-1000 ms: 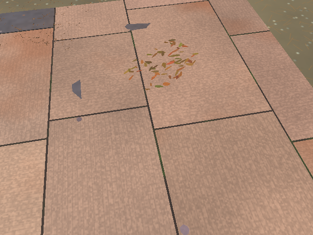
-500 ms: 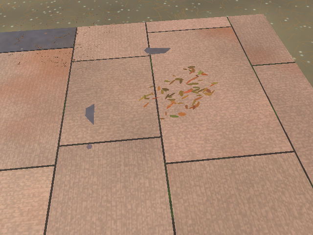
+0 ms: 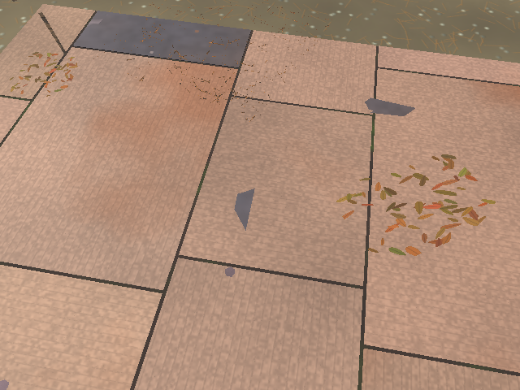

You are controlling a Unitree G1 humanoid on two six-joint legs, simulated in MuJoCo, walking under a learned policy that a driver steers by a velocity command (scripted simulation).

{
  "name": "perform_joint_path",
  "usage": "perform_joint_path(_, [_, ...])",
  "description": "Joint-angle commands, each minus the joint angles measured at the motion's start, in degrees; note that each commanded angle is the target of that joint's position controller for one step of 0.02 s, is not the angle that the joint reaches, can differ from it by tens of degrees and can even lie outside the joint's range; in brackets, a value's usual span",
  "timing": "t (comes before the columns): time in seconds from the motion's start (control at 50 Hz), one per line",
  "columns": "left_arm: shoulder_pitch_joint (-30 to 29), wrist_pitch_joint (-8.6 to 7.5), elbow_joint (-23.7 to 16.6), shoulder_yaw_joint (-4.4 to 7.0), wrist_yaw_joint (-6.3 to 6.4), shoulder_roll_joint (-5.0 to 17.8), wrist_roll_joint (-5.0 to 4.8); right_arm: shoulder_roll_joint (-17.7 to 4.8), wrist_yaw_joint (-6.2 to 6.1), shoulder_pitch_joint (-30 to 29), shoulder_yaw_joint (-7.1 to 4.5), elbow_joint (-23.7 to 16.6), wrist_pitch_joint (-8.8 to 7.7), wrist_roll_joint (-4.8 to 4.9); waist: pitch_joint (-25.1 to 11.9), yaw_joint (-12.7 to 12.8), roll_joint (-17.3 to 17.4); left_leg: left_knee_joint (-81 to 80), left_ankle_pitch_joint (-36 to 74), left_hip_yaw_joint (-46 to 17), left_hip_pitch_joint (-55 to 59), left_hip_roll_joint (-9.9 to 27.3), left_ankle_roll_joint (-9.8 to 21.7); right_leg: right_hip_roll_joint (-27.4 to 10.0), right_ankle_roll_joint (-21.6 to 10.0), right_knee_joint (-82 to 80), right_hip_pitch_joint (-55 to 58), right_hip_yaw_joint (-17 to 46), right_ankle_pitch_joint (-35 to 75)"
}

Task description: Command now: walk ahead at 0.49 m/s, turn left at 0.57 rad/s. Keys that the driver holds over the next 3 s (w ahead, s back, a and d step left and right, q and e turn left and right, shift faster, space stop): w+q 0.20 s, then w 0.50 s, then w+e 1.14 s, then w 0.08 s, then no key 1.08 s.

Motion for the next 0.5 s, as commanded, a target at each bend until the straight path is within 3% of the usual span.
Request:
perform_joint_path(0.02, [1.6, 0.98, -3.4, 1.53, 0.6, 4.9, 1.31, -8.8, -1.24, -1.4, -1.77, -4.7, -1.49, 0.24, -3.5, 2.2, 2.3, -13.5, 7.6, -16.9, 1.6, 15.0, 10.1, -1.4, 2.1, -7.3, -4.2, 0.5, 6.7])
perform_joint_path(0.08, [-5.8, 0.91, -6.1, 1.19, 0.54, 4.1, 1.32, -9.5, -2.2, 2.3, -1.88, -4.1, -1.18, 0.39, -1.9, -0.3, 3.6, -13.0, 6.7, -14.8, 1.4, 12.6, 7.8, 0.9, 3.2, -20.5, -5.6, 0.3, 18.0])
perform_joint_path(0.14, [-11.5, 0.24, -8.0, 0.52, -0.44, 3.0, 0.77, -9.4, -2.54, 4.8, -1.78, -3.7, -0.73, 0.69, -1.4, -2.6, 5.4, -11.8, 3.9, -14.3, 1.3, 11.3, 5.7, 3.7, 2.8, -31.2, -2.0, -0.5, 25.3])
perform_joint_path(0.24, [-15.4, -1.01, -10.5, 0.41, -2.26, 4.7, 0.18, -8.7, -3.0, 8.9, -1.53, -2.5, 0.15, 0.87, -2.2, -4.0, 6.2, -4.7, 5.4, -19.8, 10.9, 14.8, 5.1, 5.2, 1.2, -38.2, -1.8, 0.4, 22.3])
perform_joint_path(0.28, [-13.3, -1.57, -10.3, 0.58, -2.7, 5.7, 0.16, -8.9, -3.3, 9.4, -1.61, -2.2, 0.56, 0.46, -2.6, -2.8, 8.1, -1.8, 11.1, -21.5, 13.9, 16.5, 4.6, 5.6, -0.4, -39.0, 1.0, -0.4, 17.3])
perform_joint_path(0.3, [-9.6, -1.81, -9.4, 0.99, -2.6, 6.5, 0.27, -8.9, -3.25, 8.8, -1.55, -2.5, 0.7, 0.4, -4.0, -0.6, 9.1, 1.1, 18.4, -21.2, 14.4, 15.7, 3.9, 6.6, -1.9, -40.7, 6.1, -1.8, 15.9])
perform_joint_path(0.32, [-2.8, -2.05, -7.7, 1.9, -2.31, 8.6, 0.8, -7.8, -2.95, 7.7, -1.03, -3.1, 0.62, 0.17, -8.7, 2.8, 8.5, 8.6, 25.1, -19.0, 13.1, 12.8, 2.4, 5.8, -4.3, -41.1, 16.6, -1.6, 17.5])
perform_joint_path(0.34, [7.3, -1.97, -6.6, 2.66, -1.88, 11.6, 1.6, -6.2, -2.7, 6.6, -0.12, -4.6, 0.43, -0.67, -17.3, 7.3, 4.3, 23.5, 17.9, -15.3, 4.9, 9.6, 0.4, -2.8, -8.5, -37.9, 32.8, 6.9, 18.9])
perform_joint_path(0.36, [14.8, -1.12, -3.4, 4.08, -2.16, 15.5, 1.61, -1.8, -2.32, 16.8, 1.1, -4.0, -0.33, 1.08, -25.8, 4.5, -14.4, 43.8, -13.3, -9.5, -17.3, 0.6, -4.5, -15.3, -18.7, -41.3, 54.8, 32.5, 7.7])
perform_joint_path(0.38, [15.1, -0.74, -3.0, 2.85, -2.56, 10.2, -0.24, -6.1, -2.44, 16.1, 0.76, -3.2, -0.77, 1.9, -22.9, 5.7, -13.1, 51.1, -24.1, -11.7, -25.9, 2.7, -4.6, -17.1, -18.2, -47.1, 54.3, 41.8, -5.1])
perform_joint_path(0.4, [11.0, -0.41, -4.0, 1.82, -2.4, 6.7, -0.54, -9.8, -2.4, 8.7, -0.15, -4.5, -0.9, 2.05, -13.2, 6.8, -6.5, 53.1, -19.5, -11.5, -29.2, 5.1, -4.5, -14.5, -15.3, -48.3, 46.4, 33.7, -6.8])
perform_joint_path(0.42, [7.1, 0.11, -4.9, 1.27, -2.27, 5.9, 0.22, -9.4, -2.51, 3.8, 0.01, -5.8, -1.03, 1.35, -8.3, 5.6, -1.3, 51.5, -15.2, -8.9, -27.9, 7.6, -4.5, -12.1, -13.6, -49.4, 38.1, 26.5, -1.5])
perform_joint_path(0.44, [4.9, 0.37, -4.8, 0.85, -2.34, 5.0, 0.61, -8.5, -2.4, 1.1, -0.07, -6.7, -1.25, 0.26, -4.2, 4.2, 0.1, 47.4, -12.5, -7.5, -26.8, 9.4, -4.6, -9.8, -13.3, -51.1, 31.3, 21.6, 5.1])
perform_joint_path(0.46, [4.2, 0.26, -4.7, 0.44, -2.31, 4.3, 1.18, -7.8, -2.23, 1.5, -0.23, -6.9, -1.2, -0.03, -3.9, 2.4, -1.6, 44.3, -10.7, -6.9, -23.8, 11.3, -4.6, -8.1, -12.7, -52.1, 27.7, 18.2, 9.6])
perform_joint_path(0.5, [4.8, 0.13, -3.9, 0.36, -2.45, 4.2, 0.76, -5.4, -2.01, 3.1, 0.19, -6.6, -0.87, 0.26, -4.3, 1.2, -3.5, 39.7, -10.2, -5.2, -21.1, 12.4, -5.0, -6.3, -13.0, -54.2, 24.9, 13.9, 14.8])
